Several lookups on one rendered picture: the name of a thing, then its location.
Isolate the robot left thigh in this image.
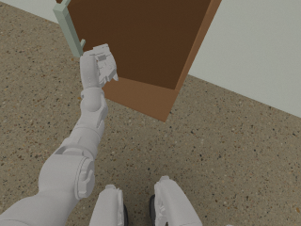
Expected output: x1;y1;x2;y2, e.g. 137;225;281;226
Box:
88;187;124;226

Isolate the cupboard door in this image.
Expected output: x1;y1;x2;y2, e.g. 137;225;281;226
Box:
56;0;211;90

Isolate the robot left upper arm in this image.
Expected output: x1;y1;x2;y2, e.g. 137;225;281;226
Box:
0;154;95;226

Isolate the robot left forearm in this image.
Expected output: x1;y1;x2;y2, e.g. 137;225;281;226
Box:
38;87;108;190

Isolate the robot left hand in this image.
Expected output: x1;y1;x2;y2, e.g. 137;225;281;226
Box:
79;43;119;89

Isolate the handle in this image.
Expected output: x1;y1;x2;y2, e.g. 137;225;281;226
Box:
53;0;86;57

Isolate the robot thigh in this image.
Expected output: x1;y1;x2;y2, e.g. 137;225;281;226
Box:
154;179;203;226
88;187;124;226

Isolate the robot right thigh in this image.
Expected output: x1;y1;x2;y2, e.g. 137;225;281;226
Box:
154;179;203;226

